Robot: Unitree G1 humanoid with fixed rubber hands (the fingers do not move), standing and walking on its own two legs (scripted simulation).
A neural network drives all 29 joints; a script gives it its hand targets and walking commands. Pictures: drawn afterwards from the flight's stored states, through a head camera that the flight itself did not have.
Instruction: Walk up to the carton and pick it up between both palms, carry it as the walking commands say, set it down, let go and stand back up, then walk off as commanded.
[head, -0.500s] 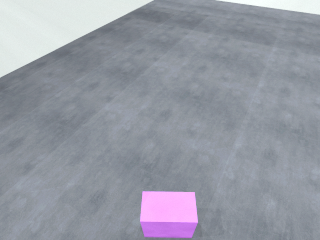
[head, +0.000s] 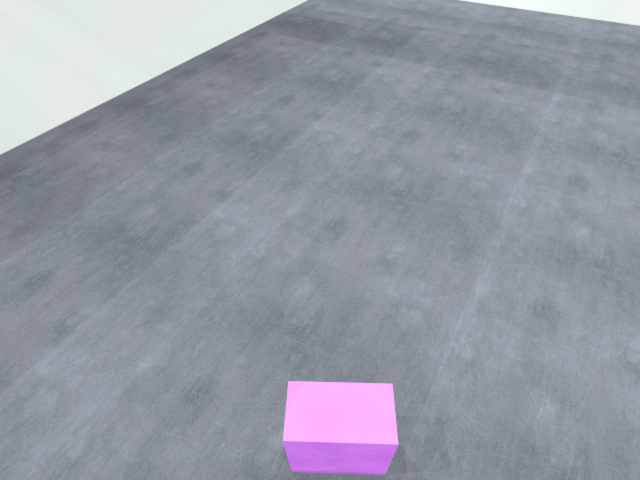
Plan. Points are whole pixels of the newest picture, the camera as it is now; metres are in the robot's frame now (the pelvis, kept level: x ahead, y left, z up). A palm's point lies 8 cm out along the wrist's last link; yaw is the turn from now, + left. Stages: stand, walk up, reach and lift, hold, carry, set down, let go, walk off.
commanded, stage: walk off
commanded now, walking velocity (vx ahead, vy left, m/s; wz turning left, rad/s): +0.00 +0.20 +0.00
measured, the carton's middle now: (339, 430) +0.39 -0.02 -0.64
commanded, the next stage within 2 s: none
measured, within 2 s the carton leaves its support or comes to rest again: neither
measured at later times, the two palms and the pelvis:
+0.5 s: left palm out of the picture +0.06 +0.38 -0.14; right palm out of the picture +0.00 -0.18 -0.13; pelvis -0.01 +0.09 -0.01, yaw -1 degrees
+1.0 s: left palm out of the picture -0.02 +0.47 -0.13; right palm out of the picture +0.06 -0.08 -0.14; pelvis -0.01 +0.18 -0.01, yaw -1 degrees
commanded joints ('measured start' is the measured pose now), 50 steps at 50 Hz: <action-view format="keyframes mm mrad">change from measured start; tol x16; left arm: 1 4 133 21 -40 13 8 3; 32 158 -31 51 -40 -22 53 90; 50 199 132 137 -61 23 31 50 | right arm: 1 62 -87 -14 16 4 32 -12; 50 87 75 -53 -163 -21 75 51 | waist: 1 13 -41 1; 12 -20 -178 -3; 15 -60 323 -2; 18 -3 76 9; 33 41 23 -17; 35 90 -389 40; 38 -12 -100 56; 50 39 -293 21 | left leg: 1 -45 72 -39 -11 107 -2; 10 -181 32 1 291 -195 -2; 17 -100 247 -203 -85 309 175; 26 66 174 -141 -36 346 198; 33 -107 153 -124 -7 236 122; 35 -499 -54 71 452 -334 -26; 39 -437 -23 -128 831 -170 -56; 50 -200 25 101 254 -159 -79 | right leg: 1 -18 -181 138 -54 177 -24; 12 -142 -313 228 38 229 -120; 14 -305 -115 28 272 -10 -8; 15 -371 -12 -49 486 -396 15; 19 -377 -11 48 849 -354 -22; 33 -43 -95 -64 100 -71 -57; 35 88 -575 490 -132 103 -263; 41 -74 -313 63 -31 331 -157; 50 -100 -318 45 18 308 -101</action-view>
